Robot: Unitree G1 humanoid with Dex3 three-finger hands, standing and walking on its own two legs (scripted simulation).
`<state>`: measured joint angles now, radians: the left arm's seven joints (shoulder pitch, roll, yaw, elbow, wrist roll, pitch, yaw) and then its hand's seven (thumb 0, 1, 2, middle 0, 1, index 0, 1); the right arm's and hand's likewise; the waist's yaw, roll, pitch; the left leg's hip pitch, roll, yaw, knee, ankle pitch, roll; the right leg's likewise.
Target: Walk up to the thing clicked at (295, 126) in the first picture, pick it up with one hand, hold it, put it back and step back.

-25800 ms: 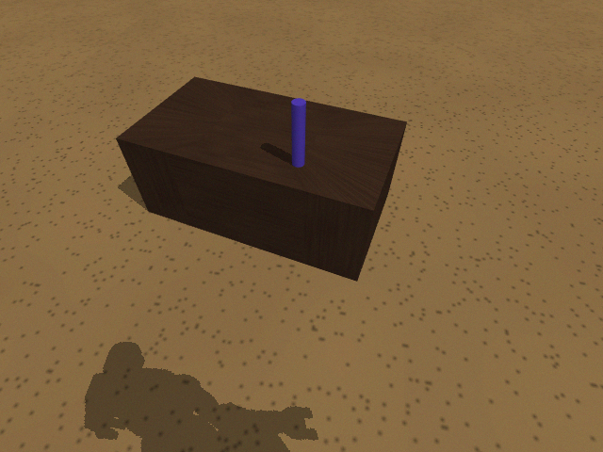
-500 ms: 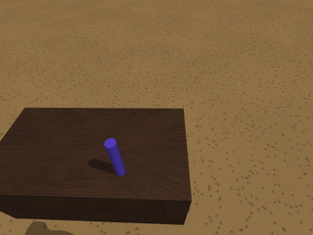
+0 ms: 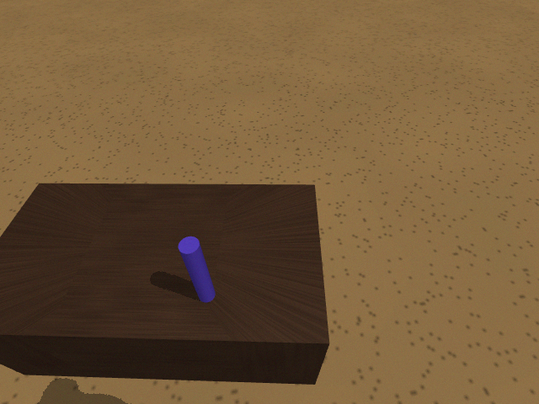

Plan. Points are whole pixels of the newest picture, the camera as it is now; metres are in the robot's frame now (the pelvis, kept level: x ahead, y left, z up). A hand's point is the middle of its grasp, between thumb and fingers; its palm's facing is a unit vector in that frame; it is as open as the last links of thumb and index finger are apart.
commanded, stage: stand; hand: left
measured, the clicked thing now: (198, 272) +0.46 +0.20 -0.24
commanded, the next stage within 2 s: step back in 0.90 s
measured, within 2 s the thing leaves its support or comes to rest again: neither
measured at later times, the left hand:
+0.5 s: hand out of the picture +0.08 +0.26 -0.15, palm faces -0.02 -0.94 -0.35, open 7.4 cm
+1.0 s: hand out of the picture +0.08 +0.27 -0.16, palm faces -0.01 -0.93 -0.36, open 7.4 cm
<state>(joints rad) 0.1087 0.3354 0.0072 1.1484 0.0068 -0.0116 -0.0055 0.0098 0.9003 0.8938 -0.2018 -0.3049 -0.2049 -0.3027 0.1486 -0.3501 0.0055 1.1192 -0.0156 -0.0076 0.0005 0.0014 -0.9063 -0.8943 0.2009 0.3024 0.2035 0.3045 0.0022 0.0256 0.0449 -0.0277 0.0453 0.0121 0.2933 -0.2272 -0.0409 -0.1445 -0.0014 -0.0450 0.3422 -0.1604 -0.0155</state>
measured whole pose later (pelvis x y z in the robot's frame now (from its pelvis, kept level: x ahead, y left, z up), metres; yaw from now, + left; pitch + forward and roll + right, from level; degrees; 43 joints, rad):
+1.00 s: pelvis -0.01 +0.01 +0.00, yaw -1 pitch -1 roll +0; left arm 0.09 0.35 0.03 1.07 0.00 0.00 0.00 0.01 0.90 0.89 -0.20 -0.30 -0.21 -0.30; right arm 0.10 -0.36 -0.02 1.08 0.00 0.01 0.01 0.00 -0.91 -0.89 0.20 0.30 0.20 0.30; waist 0.00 0.01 0.10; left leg -0.11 0.04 0.02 0.41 -0.28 -0.02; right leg -0.21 -0.01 -0.03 0.41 -0.18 -0.01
